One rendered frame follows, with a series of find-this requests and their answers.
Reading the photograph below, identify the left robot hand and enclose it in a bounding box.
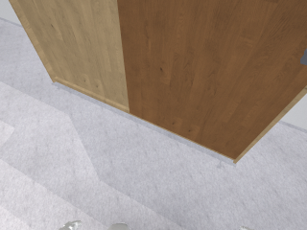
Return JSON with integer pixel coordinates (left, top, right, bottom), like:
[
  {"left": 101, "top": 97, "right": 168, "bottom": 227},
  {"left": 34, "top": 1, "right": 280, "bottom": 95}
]
[{"left": 59, "top": 220, "right": 82, "bottom": 230}]

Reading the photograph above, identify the wardrobe door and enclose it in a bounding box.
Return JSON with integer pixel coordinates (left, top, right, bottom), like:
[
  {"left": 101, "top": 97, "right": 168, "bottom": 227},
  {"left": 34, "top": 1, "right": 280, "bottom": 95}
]
[
  {"left": 117, "top": 0, "right": 307, "bottom": 159},
  {"left": 17, "top": 0, "right": 130, "bottom": 107}
]

